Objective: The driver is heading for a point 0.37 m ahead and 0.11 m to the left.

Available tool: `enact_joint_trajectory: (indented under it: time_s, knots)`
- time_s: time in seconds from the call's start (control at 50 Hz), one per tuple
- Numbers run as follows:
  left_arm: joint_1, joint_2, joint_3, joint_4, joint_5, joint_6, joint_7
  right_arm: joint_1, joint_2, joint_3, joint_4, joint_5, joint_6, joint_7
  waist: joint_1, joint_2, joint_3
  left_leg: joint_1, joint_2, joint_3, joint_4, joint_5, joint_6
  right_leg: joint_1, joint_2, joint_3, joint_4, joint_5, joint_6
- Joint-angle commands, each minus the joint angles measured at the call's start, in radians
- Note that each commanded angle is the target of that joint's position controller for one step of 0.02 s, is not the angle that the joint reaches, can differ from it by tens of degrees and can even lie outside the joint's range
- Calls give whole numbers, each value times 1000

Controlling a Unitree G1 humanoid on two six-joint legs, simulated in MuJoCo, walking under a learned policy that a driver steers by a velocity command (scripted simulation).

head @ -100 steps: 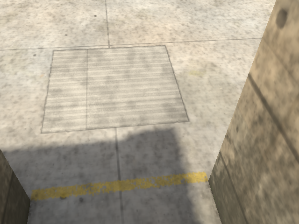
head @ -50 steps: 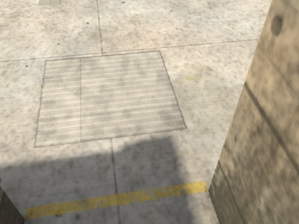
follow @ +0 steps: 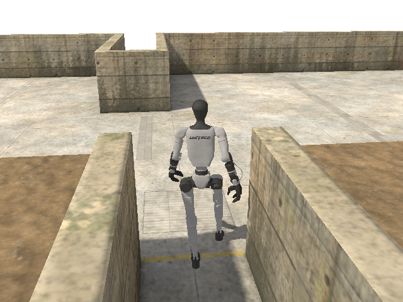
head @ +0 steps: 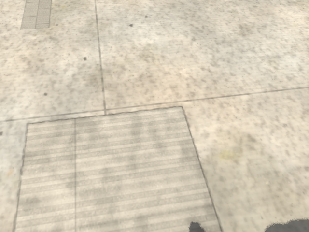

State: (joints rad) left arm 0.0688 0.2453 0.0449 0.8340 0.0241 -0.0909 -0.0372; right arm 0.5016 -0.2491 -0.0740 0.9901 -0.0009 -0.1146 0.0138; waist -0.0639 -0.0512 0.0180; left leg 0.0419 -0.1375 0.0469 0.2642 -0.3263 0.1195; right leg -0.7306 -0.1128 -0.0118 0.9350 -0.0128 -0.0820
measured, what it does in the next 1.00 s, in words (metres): walks ahead: right foot, then left foot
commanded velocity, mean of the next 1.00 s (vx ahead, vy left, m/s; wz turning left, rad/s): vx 0.37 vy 0.00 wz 0.04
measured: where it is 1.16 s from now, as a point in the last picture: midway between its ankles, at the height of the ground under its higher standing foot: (132, 210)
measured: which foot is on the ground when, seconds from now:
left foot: down 0.00-0.18, up 0.20-0.52, down 0.54-1.00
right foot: up 0.00-0.14, down 0.16-0.54, up 0.56-0.88, down 0.90-1.00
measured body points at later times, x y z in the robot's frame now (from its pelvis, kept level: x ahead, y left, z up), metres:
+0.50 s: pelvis +0.45 +0.06 +0.00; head +0.49 +0.07 +0.45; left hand +0.40 +0.31 -0.15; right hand +0.63 -0.17 -0.11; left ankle +0.62 +0.17 -0.71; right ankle +0.36 -0.04 -0.73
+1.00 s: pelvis +0.55 +0.09 +0.01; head +0.55 +0.09 +0.46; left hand +0.55 +0.32 -0.15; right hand +0.59 -0.15 -0.14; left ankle +0.63 +0.16 -0.73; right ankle +0.54 -0.03 -0.73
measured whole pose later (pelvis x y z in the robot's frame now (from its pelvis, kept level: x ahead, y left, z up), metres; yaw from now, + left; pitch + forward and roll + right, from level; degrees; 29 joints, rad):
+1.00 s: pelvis +0.55 +0.09 +0.01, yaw +1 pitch -1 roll +0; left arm 0.30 0.17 -0.03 1.12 0.02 0.01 0.04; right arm 0.26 -0.20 0.00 1.05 0.00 0.00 -0.02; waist 0.00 0.01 -0.01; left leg -0.26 -0.07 0.04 0.34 -0.06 0.07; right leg -0.14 0.01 0.02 0.42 -0.26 0.00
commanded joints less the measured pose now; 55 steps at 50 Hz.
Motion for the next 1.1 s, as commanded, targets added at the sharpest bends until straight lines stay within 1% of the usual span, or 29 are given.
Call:
enact_joint_trajectory:
  time_s: [0.02,0.06,0.1,0.12,0.14,0.16,0.18,0.2,0.22,0.24,0.26,0.32,0.36,0.42,0.48,0.52,0.54,0.56,0.58,0.6,0.62,0.64,0.66,0.74,0.82,0.88,0.92,0.98,1.1]
  knots:
    - [-164,-5,-30,-93,13,-6,-20,4,-59,0,-39,21,-32,-1,3,116,168,-250,196,-82,-232,709,16,169,74,-147,-269,174,-12]
    - [-171,8,-34,-106,6,-4,-20,10,-109,-6,-36,26,-39,-3,22,133,125,-141,236,-50,-206,1086,-8,233,114,-161,-312,198,-43]
    - [-103,65,-20,-89,7,-6,-6,7,-147,-11,-28,11,-34,-21,69,155,63,0,269,-38,-100,1437,-36,289,184,-179,-329,123,-64]
    - [19,112,-6,-51,11,-4,7,2,-172,-9,-20,-12,-22,-31,125,155,-11,28,274,-59,41,1480,-43,418,217,-164,-355,101,-67]
    - [209,161,18,1,4,2,24,-39,-179,-7,-23,-27,-13,-41,221,162,-111,1,281,-80,278,1513,-48,616,223,-119,-349,64,-72]
    - [437,184,33,77,17,1,41,-139,-203,-14,-43,-24,-4,-43,344,147,-184,-67,239,-46,604,1367,-48,799,163,-86,-451,148,-94]
    - [531,236,47,105,47,3,59,-161,-104,4,-65,-20,-9,-38,333,-24,-251,-307,97,-33,1084,452,-41,1004,-56,116,-391,141,-150]
    - [439,249,44,90,68,-6,35,137,10,35,-71,64,-16,-50,114,-189,-433,-619,12,-195,1407,-252,-64,1284,-362,622,-358,505,-306]
    - [339,198,49,79,33,1,28,48,-82,29,-67,46,-11,-63,141,-4,-412,-667,80,-189,1392,-115,-36,1167,-291,599,-470,412,-308]
    - [256,121,26,79,24,-5,31,-69,-99,28,-94,25,-8,-56,127,58,-211,-723,126,-163,1311,-68,-34,977,-240,459,-542,343,-274]
    - [206,67,14,85,23,-6,30,-102,-75,33,-99,11,-3,-44,102,104,-103,-711,155,-150,1228,-55,-30,822,-196,358,-594,343,-236]
    - [242,28,-12,142,2,-33,38,-122,-23,49,-113,-22,43,-15,36,70,25,-565,183,-147,963,-51,-71,523,-133,148,-694,491,-177]
    - [203,77,-7,154,-2,-49,30,-169,4,59,-142,-25,51,-9,0,20,45,-491,166,-85,732,17,-92,442,-61,24,-716,654,-143]
    - [181,117,5,163,-20,-56,17,-233,7,75,-150,-11,40,2,7,-50,-4,-317,123,0,396,371,-86,434,26,-70,-690,569,-84]
    - [169,141,10,161,-54,-55,25,-199,-44,59,-103,-32,40,-9,-1,-37,-48,-208,102,2,287,501,-63,510,9,-57,-608,481,-40]
    - [185,151,12,175,-48,-31,45,-95,-88,42,-40,-57,26,-16,-39,-8,-63,-105,103,-21,212,524,-44,542,40,-58,-410,409,4]
    - [245,144,12,180,-42,-15,53,-56,-157,27,-25,-65,13,-21,-34,91,-84,-51,223,-109,209,978,-35,521,95,-88,-226,160,33]
    - [440,31,-11,210,-60,6,61,-46,-193,26,-30,-65,15,-22,36,302,-209,99,485,-353,253,1561,112,423,212,-81,97,-567,53]
    - [535,17,-19,243,-58,33,73,-68,-149,46,-44,-11,21,-21,62,298,-350,124,539,-441,239,1613,188,423,217,72,195,-661,55]
    - [490,50,-15,246,-37,52,74,-154,-115,53,-57,13,26,-19,85,198,-277,28,494,-403,189,1395,181,410,177,107,213,-617,59]
    - [417,52,-17,235,-15,60,74,-208,-74,67,-59,10,29,-22,90,127,-199,-49,452,-359,149,1197,157,388,152,106,170,-567,71]
    - [363,47,-22,223,-12,66,70,-260,-50,77,-61,1,35,-32,105,111,-164,-110,419,-318,106,1050,139,395,124,102,100,-532,80]
    - [324,61,-19,217,-2,75,67,-249,-39,86,-51,-3,35,-37,99,123,-134,-175,391,-276,90,1069,111,451,119,99,34,-494,84]
    - [319,17,-39,241,-14,115,71,-230,-77,81,-15,-13,38,-32,117,128,-154,-217,356,-234,30,801,91,562,133,55,-160,-458,82]
    - [270,12,-47,252,-10,133,79,-240,-83,73,-4,-9,67,-36,103,151,-89,-303,324,-252,-54,233,56,595,125,30,-324,-374,74]
    - [293,7,-55,275,1,126,79,-230,-78,62,10,4,94,-38,111,116,3,-425,298,-270,-109,-117,-22,673,103,36,-533,-228,47]
    - [276,41,-54,271,1,110,76,-201,-61,53,19,15,109,-37,70,52,75,-392,230,-223,-108,-122,-79,538,48,119,-595,-342,23]
    - [261,0,-63,272,-11,80,74,-189,-31,55,42,3,114,-32,46,-4,68,-205,211,-185,-11,54,-74,395,32,142,-677,-387,36]
    - [322,-11,-64,271,-12,71,79,-184,-24,60,77,0,109,-31,53,52,60,-220,217,-194,-8,68,-63,430,43,130,-665,-342,31]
